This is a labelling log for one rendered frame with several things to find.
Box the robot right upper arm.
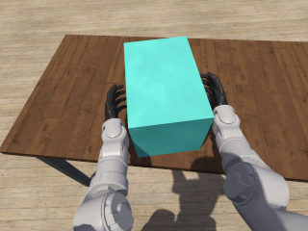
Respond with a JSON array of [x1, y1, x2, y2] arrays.
[[223, 162, 308, 231]]

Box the left robot hand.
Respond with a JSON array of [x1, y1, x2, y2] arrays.
[[104, 84, 127, 121]]

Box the table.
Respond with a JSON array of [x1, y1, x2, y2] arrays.
[[0, 35, 308, 187]]

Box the right robot hand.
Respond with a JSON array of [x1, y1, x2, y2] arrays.
[[199, 72, 228, 109]]

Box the carton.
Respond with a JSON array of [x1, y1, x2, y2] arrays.
[[123, 36, 215, 158]]

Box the right robot forearm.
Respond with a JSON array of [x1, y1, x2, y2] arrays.
[[212, 105, 274, 176]]

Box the left robot forearm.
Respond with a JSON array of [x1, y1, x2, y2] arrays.
[[80, 118, 129, 205]]

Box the robot left upper arm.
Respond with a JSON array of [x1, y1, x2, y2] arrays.
[[73, 192, 134, 231]]

